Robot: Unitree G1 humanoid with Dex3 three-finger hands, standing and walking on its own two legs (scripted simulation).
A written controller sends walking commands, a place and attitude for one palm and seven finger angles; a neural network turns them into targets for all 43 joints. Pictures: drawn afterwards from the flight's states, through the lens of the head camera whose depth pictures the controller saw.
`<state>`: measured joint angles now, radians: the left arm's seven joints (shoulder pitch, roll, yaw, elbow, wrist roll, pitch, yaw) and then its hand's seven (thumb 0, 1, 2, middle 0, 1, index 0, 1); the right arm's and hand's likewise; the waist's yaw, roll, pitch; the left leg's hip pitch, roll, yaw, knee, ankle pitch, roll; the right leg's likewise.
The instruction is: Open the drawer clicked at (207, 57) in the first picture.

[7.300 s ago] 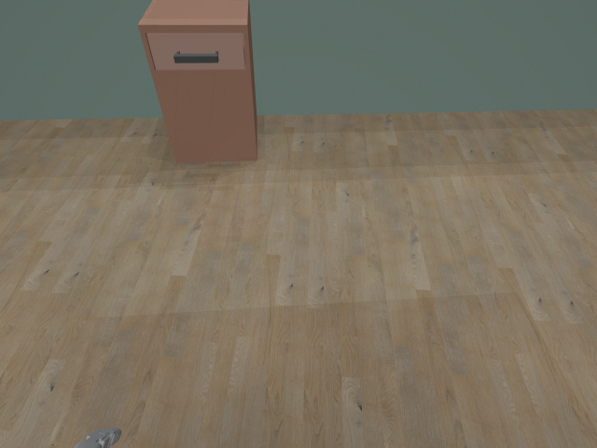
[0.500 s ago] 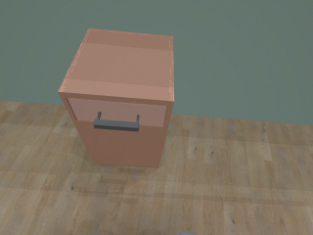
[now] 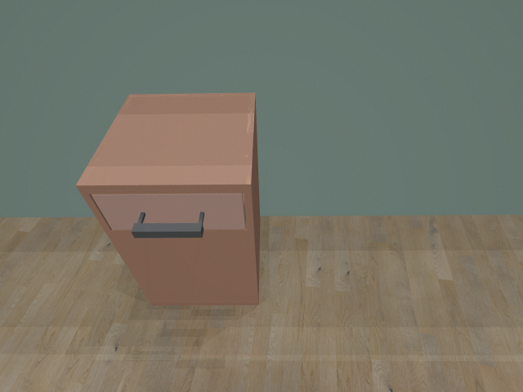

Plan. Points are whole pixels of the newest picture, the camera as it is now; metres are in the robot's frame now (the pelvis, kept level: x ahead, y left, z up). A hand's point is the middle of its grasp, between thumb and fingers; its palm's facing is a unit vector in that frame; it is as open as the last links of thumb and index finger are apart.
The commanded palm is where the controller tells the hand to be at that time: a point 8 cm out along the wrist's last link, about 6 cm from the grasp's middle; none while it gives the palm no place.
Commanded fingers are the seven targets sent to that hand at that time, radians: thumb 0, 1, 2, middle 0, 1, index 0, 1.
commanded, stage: come to a stop and stand still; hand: left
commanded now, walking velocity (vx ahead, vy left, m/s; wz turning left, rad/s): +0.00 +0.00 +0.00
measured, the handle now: (170, 223) +0.56 +0.27 -0.18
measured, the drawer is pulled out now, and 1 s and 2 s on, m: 0.00 0.00 0.00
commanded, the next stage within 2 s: look again from close up in 0.96 s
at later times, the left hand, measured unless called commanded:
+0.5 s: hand out of the picture +0.00 +0.16 -0.18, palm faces +0.07 -0.98 -0.17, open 7.4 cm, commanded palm none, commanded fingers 0.00 0.90 0.90 -0.20 -0.30 -0.20 -0.30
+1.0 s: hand out of the picture +0.04 +0.21 -0.17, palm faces +0.04 -0.98 -0.22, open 7.4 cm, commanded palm none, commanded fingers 0.00 0.90 0.90 -0.20 -0.30 -0.20 -0.30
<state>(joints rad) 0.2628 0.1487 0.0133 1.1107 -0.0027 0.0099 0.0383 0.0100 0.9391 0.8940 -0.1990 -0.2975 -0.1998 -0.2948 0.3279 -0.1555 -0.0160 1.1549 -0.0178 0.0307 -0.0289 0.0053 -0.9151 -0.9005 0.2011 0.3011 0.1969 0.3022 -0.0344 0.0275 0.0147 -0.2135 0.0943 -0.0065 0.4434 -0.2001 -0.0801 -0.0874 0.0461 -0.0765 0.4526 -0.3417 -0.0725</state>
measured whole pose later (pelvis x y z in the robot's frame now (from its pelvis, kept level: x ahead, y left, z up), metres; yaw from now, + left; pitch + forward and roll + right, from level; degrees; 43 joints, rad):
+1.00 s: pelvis +0.04 +0.03 +0.00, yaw +0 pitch -1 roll +1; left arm 0.28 0.15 0.02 1.11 0.00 0.00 0.04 0.00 0.90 0.89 -0.20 -0.30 -0.20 -0.29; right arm 0.27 -0.14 0.00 1.14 -0.01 0.00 -0.04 0.01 -0.92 -0.90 0.20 0.30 0.20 0.30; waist -0.01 -0.01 0.04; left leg -0.15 0.04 0.03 0.42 -0.25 -0.05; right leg -0.02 -0.01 -0.05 0.40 -0.36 -0.02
